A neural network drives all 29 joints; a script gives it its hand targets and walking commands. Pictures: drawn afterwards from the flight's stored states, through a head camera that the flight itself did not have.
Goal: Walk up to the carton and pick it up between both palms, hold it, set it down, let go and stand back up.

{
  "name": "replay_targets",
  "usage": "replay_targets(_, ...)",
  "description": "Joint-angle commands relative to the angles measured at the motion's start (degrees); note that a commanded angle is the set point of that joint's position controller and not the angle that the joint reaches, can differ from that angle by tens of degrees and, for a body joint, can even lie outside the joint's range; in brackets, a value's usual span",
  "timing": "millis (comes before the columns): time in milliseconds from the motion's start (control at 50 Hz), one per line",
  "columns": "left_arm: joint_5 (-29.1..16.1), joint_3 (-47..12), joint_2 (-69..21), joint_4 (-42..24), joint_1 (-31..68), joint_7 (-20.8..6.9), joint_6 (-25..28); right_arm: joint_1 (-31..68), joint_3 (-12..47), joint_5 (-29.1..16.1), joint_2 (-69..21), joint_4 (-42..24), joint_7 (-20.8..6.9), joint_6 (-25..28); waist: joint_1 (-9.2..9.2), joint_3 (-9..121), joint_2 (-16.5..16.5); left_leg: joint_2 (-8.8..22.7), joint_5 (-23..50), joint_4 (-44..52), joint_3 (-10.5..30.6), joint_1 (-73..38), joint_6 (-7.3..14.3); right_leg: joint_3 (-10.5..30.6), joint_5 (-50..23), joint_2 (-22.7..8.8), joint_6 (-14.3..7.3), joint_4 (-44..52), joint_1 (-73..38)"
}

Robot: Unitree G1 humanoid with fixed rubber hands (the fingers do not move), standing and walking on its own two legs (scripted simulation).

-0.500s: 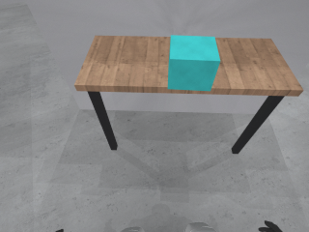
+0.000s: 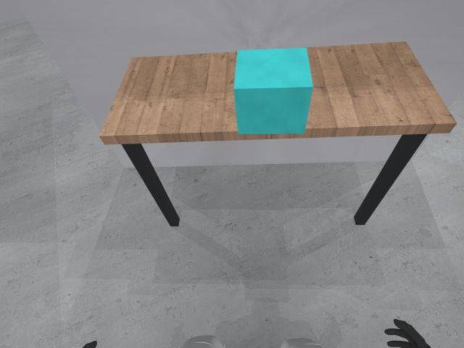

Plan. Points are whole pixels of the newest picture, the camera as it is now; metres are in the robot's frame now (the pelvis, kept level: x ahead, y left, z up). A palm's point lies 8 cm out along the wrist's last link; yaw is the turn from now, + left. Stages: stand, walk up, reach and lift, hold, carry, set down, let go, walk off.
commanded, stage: walk up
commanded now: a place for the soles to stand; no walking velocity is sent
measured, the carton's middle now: (271, 92) +0.69 -0.07 -0.02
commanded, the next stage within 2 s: none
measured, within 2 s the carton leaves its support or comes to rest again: neither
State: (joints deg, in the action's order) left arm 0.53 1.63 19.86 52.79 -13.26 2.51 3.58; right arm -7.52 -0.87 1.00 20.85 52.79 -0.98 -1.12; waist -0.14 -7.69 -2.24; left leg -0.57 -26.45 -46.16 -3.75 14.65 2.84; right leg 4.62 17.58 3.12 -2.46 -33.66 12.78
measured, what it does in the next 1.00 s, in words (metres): steps on the spot: left foot, then right foot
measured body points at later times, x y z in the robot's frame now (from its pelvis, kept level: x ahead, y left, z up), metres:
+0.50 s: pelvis -0.02 +0.03 +0.00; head +0.01 +0.03 +0.45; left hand +0.05 +0.33 -0.12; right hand +0.08 -0.27 -0.12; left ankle +0.02 +0.11 -0.73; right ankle -0.04 -0.10 -0.72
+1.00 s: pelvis -0.01 +0.02 +0.00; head +0.03 +0.01 +0.45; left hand +0.07 +0.33 -0.12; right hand +0.10 -0.27 -0.13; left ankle +0.02 +0.11 -0.73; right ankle -0.01 -0.10 -0.73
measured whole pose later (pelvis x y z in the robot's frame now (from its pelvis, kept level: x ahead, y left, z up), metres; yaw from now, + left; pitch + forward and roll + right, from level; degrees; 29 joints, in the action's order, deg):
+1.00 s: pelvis -0.01 +0.02 +0.00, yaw +0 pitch -3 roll +0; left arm 0.5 1.5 19.7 53.6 -11.3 1.3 2.9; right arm -5.5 -0.9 1.0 20.8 54.4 -2.0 -1.1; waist -0.2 -7.7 -2.3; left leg -0.5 -15.6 -32.7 -4.2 14.6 3.2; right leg 4.6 17.8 2.8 -0.5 -32.4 11.9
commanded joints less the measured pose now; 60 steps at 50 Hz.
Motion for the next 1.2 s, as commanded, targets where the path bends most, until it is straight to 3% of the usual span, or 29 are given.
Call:
replay_targets(0,0.68,3.43,16.4,-2.23,-2.74,1.02,1.26,2.72,-3.88,-0.97,10.87,-4.09,0.6,0.04,1.27,5.68,8.66,2.33,-4.73,2.92,7.76,7.56,-2.42,21.85,-33.83,-16.17,-9.31,8.75,-7.68)
replay_targets(100,0.21,3.3,16.87,-3.21,-0.53,0.74,0.68,2.17,-4.04,-0.32,10.57,-3.12,0.83,0.99,-0.11,6.5,9.34,2.19,0.78,11.41,6.77,1.17,-1.83,20.34,-31.29,-15.51,-9.21,7.35,-3.17)
replay_targets(140,-0.04,2.64,15.37,-3.9,3.66,0.48,0.31,-2.08,-4.4,0.27,11.07,-0.93,0.77,1.62,-3.28,7.84,7.93,4.09,14.99,21.38,8.16,-10.45,-0.45,14.08,-25.13,-12.12,-5.35,4.67,5.93)
replay_targets(160,-0.67,2.21,13.36,-4.6,4.97,0.43,0.17,-3.61,-5.15,0.69,13.8,-0.37,0.97,2.01,-3.61,8.75,1.89,10.69,19.22,25.58,15.24,-13.16,1.46,9.34,-17.99,-7.6,-1.71,-0.78,9.57)
replay_targets(180,-1.39,1.59,10.91,-4.04,4.96,0.31,-0.14,-2.04,-5.22,0.4,15.49,-0.73,1.11,2.29,-2.9,7.8,-1.77,16.19,16.58,31.14,22.13,-10.19,4.24,4.43,-7.33,-1.54,0.67,-6.59,10.13)
replay_targets(200,-1.49,1.61,11.57,-2.82,3.2,0.34,-0.93,1.62,-4.94,0.22,15.88,-1.66,1.1,2.2,-1.46,6.84,-3.03,19.75,12.31,32.57,23.56,-7.52,7.93,0.25,8.24,1.15,1.28,-11.21,9.86)
replay_targets(220,-0.96,2.13,13.6,-1.39,1.75,0.12,-1.64,3.46,-4.69,-0.09,14.89,-1.83,0.85,2.39,-0.92,6.59,0.98,21.47,5.61,32.39,23.19,-2.97,8.75,1.12,13.17,-0.63,1.55,-16.31,7.09)
replay_targets(240,-1.13,2.08,13.84,-1.06,-1.26,-0.29,-2.03,5.08,-4.61,-0.19,14.36,-2.78,0.78,2.31,-0.04,4.68,-0.18,20.1,-2.63,34.59,20.39,1.9,8.53,0.67,12.81,-1.31,1.5,-17.3,4.6)
replay_targets(280,-0.71,2.41,12.47,-0.33,-3.0,-1.3,-2.03,6.31,-4.73,-0.12,14.44,-3.35,0.47,2.23,-0.07,2.15,-3.49,17.79,-6.83,35.95,18.79,4.85,7.67,0.12,12.15,-1.32,1.26,-16.1,3.88)
replay_targets(360,-0.37,2.2,13.21,-0.45,-2.13,-1.39,-1.24,1.94,-4.43,-0.08,13.92,-3.59,0.28,2.24,-2.05,5.56,-5.33,15.78,0.58,31.79,18.45,-7.52,6.72,0.01,12.71,-2.86,1.7,-7.78,8.19)
replay_targets(440,-0.06,1.89,11.17,1.13,-4.4,-1.05,0.19,5.2,-3.95,-0.63,13.29,-4.06,-0.18,1.46,0.84,8.36,-1.85,12.09,5.15,25.94,12.03,-5.93,4.58,-3.56,-0.39,-2.72,1.12,9.45,-0.62)
replay_targets(480,0.67,2.37,13.14,1.44,-4.04,-0.36,0.71,5.91,-3.45,-0.95,12.18,-4.05,-0.46,1.29,0.79,8.67,0.05,8.94,10.33,19.9,7.76,-2.64,1.52,2.48,-10.05,-5.13,-0.04,11.07,-4.31)
replay_targets(520,1.19,2.74,16.15,0.77,-2.19,0.1,1.39,6.21,-3.41,-1.23,10.21,-4.2,-0.68,1.16,-0.17,8.45,4.05,4.69,11.41,13.65,5.93,-1.16,-1.53,17.95,-11.02,-12.56,-4.02,14.62,-1.39)
replay_targets(540,1.29,2.99,17.33,0.49,-0.19,0.22,1.38,5.1,-3.51,-1.1,10.68,-3.42,-0.59,0.84,-0.86,7.33,6.12,3.33,7.73,12.82,6.16,-0.67,-1.72,20.42,-11.69,-14.72,-6.14,14.64,-0.16)
replay_targets(560,0.99,2.89,18.27,-0.8,2.77,0.16,1.12,3.51,-3.73,-1.12,11.04,-2.36,-0.54,0.56,-1.84,6.12,7.33,2.13,3.09,12.34,6.78,-2.82,-1.83,20.57,-4.51,-15.51,-7.91,14.34,5.7)
replay_targets(580,1.19,2.88,17.77,-1.93,4.34,-0.01,0.93,1.49,-3.77,-0.72,11.08,-2.06,-0.53,0.64,-2.73,6.15,8.68,3.48,3.34,14.24,7.63,-4.07,-1.28,18.93,-1.26,-14.35,-6.86,12.79,6.4)
replay_targets(640,0.66,1.78,14.29,-1.87,4.21,-0.41,0.71,1.94,-3.96,-0.2,12.59,-1.29,-0.59,1.54,-3.16,7.81,5.7,7.12,5.12,22.04,11.03,-9.19,0.65,11.52,-1.29,-8.8,-2.11,10.2,10.14)
replay_targets(680,0.21,1.44,13.25,-1.19,1.99,-0.61,0.76,4.44,-3.81,-0.12,13.63,-1.92,-0.47,1.92,-0.81,9.06,4.16,10.0,6.8,24.43,12.91,-7.32,1.98,7.07,-7.11,-6.2,-1.25,7.37,6.14)
replay_targets(720,-0.28,1.48,13.14,-0.73,1.48,-0.57,0.7,4.86,-3.5,0.0,13.65,-1.35,-0.46,2.04,-0.46,9.83,0.88,10.17,9.82,25.13,12.07,-6.51,1.86,6.69,-10.11,-6.23,-1.34,6.01,2.89)
replay_targets(820,0.17,1.95,14.66,-0.5,1.4,-0.51,0.68,5.33,-3.31,-0.68,12.84,-1.83,-0.48,1.63,-0.39,10.67,4.12,9.06,14.03,21.34,9.34,-7.89,1.88,8.36,-13.74,-7.77,-1.74,6.56,2.93)
replay_targets(980,0.13,1.34,14.53,-0.51,3.43,-0.17,0.6,4.33,-3.72,-0.39,13.11,-1.69,-0.32,1.4,-1.71,11.32,3.18,8.89,16.74,20.8,9.2,-10.58,1.23,9.41,-14.14,-8.14,-1.73,7.21,5.16)
replay_targets(1020,0.01,1.61,14.45,-0.56,3.24,-0.18,0.56,5.18,-3.61,-0.46,13.09,-1.15,-0.36,1.41,-0.97,10.78,3.16,9.47,16.78,22.0,9.85,-9.43,1.93,8.61,-14.21,-7.65,-1.36,6.63,3.81)
replay_targets(1060,-0.12,1.58,13.85,-0.37,2.21,-0.18,0.43,5.91,-3.98,-0.39,13.33,-1.49,-0.48,1.57,-0.73,11.82,1.47,9.9,14.87,22.55,9.9,-10.02,2.06,7.61,-13.17,-6.94,-1.36,6.13,3.67)
replay_targets(1080,1.49,3.82,15.57,-4.99,1.52,-2.66,-0.09,-3.38,-5.86,-0.19,16.54,-2.4,-0.75,3.66,-3.72,15.37,3.49,13.28,-11.93,25.06,17.74,-16.67,5.78,5.12,13.84,-3.17,-1.93,1.33,10.93)
replay_targets(1100,1.72,3.77,14.54,-5.9,4.51,-3.44,-0.68,-8.13,-7.18,0.11,20.92,-0.52,-0.72,4.34,-5.95,10.72,-0.95,20.15,-26.46,32.54,28.22,-19.68,10.0,-0.31,18.57,-0.51,-0.58,-9.64,20.8)
replay_targets(1120,1.9,3.96,15.19,-6.25,4.92,-3.76,-0.8,-9.23,-7.7,0.08,21.52,-0.61,-0.54,4.92,-6.87,6.76,-1.71,25.33,-27.92,37.58,34.99,-19.87,11.89,0.17,17.22,-2.4,0.05,-18.67,28.34)
replay_targets(1140,1.64,4.53,16.15,-5.2,2.19,-4.0,-1.06,-7.99,-7.85,-0.4,22.14,-1.64,-0.33,5.21,-5.08,5.97,1.18,26.98,-26.91,38.75,34.61,-17.9,11.66,0.73,16.09,-3.83,0.61,-20.65,28.11)
replay_targets(1160,1.3,4.59,16.9,-4.46,0.06,-4.41,-1.04,-5.82,-8.01,-0.45,22.67,-2.47,-0.35,5.33,-3.89,5.65,2.09,25.86,-24.05,38.55,32.0,-15.37,11.68,0.38,14.32,-5.37,1.2,-19.6,24.75)
replay_targets(1180,0.59,4.52,16.38,-4.31,-1.19,-4.8,-0.97,-4.19,-7.68,-0.25,21.77,-3.14,-0.35,5.49,-2.67,5.36,0.26,23.54,-18.6,37.63,27.73,-14.39,10.52,-0.2,13.61,-6.15,1.43,-17.27,22.11)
